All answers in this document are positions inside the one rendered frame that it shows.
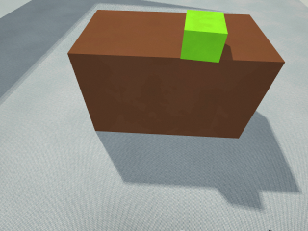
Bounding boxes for carton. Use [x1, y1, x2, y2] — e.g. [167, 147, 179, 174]
[180, 10, 228, 63]

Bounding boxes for pedestal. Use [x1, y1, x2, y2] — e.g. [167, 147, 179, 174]
[67, 10, 285, 139]

